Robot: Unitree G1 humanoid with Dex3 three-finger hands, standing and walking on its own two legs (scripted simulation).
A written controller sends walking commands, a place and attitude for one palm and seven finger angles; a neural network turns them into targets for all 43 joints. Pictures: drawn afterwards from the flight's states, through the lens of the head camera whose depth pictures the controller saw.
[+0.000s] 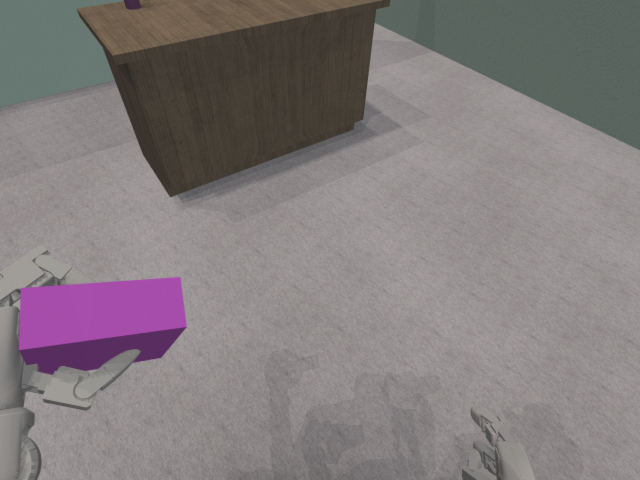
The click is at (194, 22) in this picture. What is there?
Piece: table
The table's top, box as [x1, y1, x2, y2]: [77, 0, 389, 64]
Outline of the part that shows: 77,10 82,20 116,64 388,6 389,0 139,0 141,7 133,10 126,9 123,1 77,8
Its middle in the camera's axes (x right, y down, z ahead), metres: -0.33 -0.98 +1.64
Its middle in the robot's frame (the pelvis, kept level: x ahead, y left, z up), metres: +1.86 +0.44 -0.08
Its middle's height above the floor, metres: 0.69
